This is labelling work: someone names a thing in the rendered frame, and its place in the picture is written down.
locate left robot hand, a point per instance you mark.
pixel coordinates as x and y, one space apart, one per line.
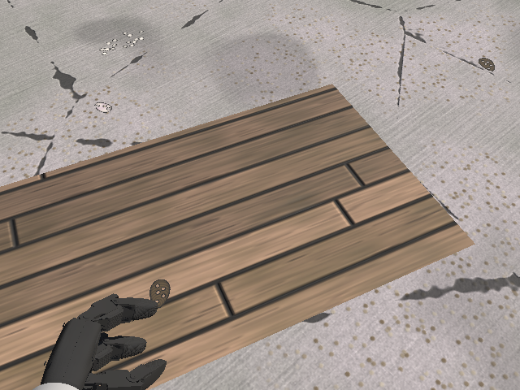
83 347

